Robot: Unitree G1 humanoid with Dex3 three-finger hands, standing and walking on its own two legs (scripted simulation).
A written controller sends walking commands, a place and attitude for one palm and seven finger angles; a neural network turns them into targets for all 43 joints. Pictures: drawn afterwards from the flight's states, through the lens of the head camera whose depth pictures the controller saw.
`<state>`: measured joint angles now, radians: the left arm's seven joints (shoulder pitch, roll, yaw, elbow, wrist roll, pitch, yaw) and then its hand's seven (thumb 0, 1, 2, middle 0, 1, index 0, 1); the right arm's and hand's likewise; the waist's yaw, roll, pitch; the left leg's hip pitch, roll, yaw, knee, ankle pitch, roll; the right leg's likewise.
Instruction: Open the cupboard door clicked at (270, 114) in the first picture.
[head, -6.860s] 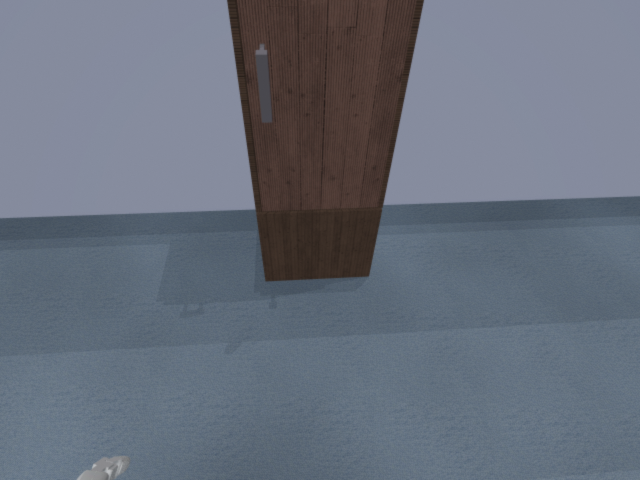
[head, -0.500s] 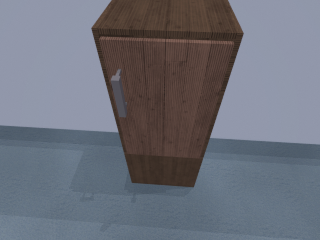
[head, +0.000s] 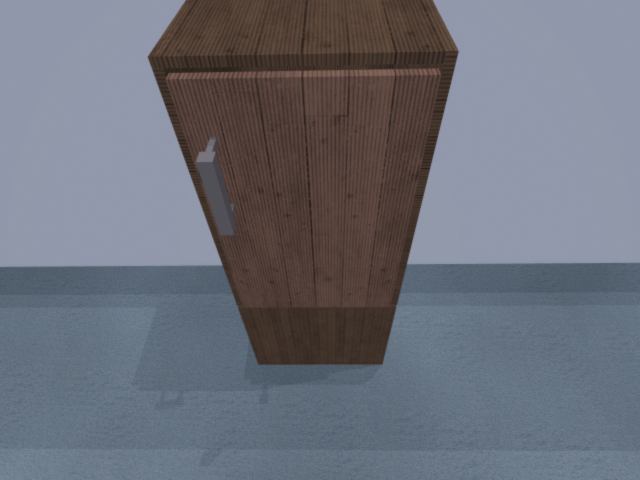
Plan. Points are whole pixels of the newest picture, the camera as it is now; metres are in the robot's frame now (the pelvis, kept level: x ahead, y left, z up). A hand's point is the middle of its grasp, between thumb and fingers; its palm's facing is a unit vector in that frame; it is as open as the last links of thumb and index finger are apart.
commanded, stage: look again from close up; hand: left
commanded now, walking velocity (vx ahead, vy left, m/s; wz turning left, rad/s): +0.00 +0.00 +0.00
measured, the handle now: (220, 188) +0.53 +0.19 +0.06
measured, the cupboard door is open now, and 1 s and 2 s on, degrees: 0 0 0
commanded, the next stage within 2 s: raise the hand with hooked fingers in 0.18 s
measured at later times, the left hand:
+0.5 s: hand (175, 400) +0.21 +0.19 +0.01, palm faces +0.24 -0.96 -0.10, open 7.6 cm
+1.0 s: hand (165, 417) +0.19 +0.20 -0.01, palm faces -0.07 -1.00 -0.06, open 10.4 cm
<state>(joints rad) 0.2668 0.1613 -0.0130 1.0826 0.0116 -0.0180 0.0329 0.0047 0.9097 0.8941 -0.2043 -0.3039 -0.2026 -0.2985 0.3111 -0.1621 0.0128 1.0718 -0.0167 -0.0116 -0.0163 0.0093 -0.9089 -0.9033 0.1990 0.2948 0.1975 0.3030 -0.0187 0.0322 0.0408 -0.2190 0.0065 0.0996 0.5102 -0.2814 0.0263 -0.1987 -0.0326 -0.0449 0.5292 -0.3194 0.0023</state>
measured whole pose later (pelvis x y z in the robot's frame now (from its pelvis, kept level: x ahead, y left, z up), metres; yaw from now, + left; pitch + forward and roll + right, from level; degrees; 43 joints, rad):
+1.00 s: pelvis -0.05 -0.03 -0.06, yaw +2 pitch +10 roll -2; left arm 0.19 0.33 0.27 0.15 -0.34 -0.30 -0.45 0.01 0.26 0.62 -0.25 -0.72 -0.25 -0.71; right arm 0.23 -0.19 0.05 0.60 0.04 -0.22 -0.08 0.02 -0.90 -0.90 0.21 0.30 0.20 0.30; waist -0.01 0.04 -0.08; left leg -0.79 0.07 -0.01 1.04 -0.43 -0.01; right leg -0.71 0.00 -0.13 1.01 -0.47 -0.05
